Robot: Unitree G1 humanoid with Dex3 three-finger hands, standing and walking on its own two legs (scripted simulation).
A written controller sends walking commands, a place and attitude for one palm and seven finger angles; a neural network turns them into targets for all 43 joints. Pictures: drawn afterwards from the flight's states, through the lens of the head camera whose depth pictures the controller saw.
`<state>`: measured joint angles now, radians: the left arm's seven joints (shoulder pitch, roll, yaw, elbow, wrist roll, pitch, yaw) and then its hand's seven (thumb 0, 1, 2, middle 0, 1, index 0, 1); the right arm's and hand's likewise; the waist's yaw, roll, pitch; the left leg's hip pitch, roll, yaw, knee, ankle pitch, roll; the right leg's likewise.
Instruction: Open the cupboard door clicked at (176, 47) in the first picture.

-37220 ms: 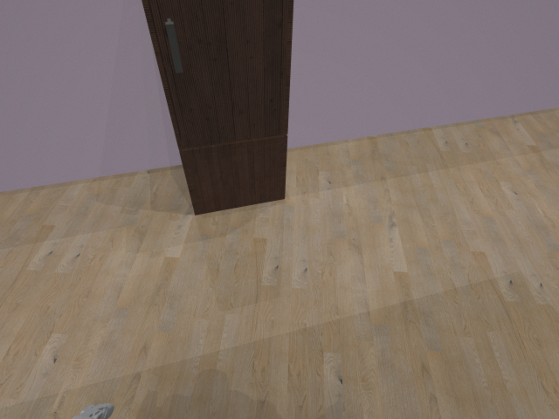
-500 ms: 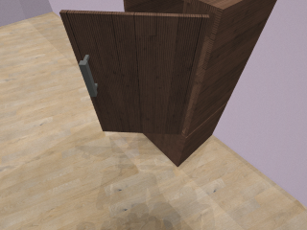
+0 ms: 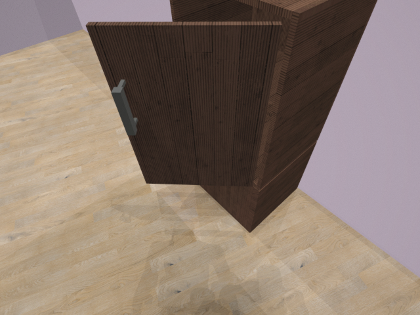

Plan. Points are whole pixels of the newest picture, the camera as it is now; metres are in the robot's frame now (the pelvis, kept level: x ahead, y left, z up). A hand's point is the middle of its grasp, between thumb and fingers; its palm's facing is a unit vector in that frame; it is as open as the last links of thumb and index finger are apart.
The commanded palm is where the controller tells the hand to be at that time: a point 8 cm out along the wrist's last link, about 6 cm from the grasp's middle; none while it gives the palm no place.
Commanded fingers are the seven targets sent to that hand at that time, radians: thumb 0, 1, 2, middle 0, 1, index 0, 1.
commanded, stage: come to a stop and stand still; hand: left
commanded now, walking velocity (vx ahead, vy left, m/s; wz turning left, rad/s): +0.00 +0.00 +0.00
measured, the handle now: (127, 108) +0.59 +0.26 +0.05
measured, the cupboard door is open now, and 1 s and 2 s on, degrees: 45 45 45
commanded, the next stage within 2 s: look again from close up in 1.64 s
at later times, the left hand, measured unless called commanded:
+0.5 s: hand out of the picture +0.02 +0.20 -0.16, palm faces +0.01 -0.97 -0.24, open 7.4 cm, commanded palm none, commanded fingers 0.00 0.90 0.90 -0.20 -0.30 -0.20 -0.30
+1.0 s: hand out of the picture -0.09 +0.20 -0.18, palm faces +0.03 -0.99 -0.14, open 7.4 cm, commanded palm none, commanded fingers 0.00 0.90 0.90 -0.20 -0.30 -0.20 -0.30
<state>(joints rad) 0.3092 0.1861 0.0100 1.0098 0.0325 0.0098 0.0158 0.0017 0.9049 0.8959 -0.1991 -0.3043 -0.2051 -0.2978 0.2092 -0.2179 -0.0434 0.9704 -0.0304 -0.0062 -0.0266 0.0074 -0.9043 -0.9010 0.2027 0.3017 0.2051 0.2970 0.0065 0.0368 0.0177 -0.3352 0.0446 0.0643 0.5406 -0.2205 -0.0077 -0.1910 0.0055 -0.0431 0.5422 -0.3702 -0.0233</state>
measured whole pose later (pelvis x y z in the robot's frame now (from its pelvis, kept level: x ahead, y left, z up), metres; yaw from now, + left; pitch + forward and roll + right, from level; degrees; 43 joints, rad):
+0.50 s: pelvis -0.03 -0.01 +0.00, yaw +1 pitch -4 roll -1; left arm 0.27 0.25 -0.01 1.00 0.01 0.00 0.02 0.00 0.90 0.90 -0.20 -0.30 -0.21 -0.30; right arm 0.24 -0.22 0.00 1.03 -0.02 0.00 -0.01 0.01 -0.91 -0.90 0.20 0.30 0.20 0.30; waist 0.00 -0.02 0.00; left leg -0.26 0.06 0.04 0.48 -0.16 -0.02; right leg -0.10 0.03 -0.06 0.47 -0.30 -0.04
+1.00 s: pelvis -0.05 +0.04 +0.01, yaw +0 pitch -3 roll -1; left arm 0.40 0.15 -0.01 1.09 0.03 0.01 0.04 0.00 0.91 0.90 -0.20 -0.30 -0.20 -0.30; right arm 0.30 -0.13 -0.02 1.11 -0.01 0.01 -0.01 0.01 -0.91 -0.90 0.20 0.30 0.20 0.30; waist 0.01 -0.03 0.02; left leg -0.28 0.00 0.09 0.42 -0.10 0.05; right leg -0.15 -0.04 -0.03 0.45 -0.25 0.03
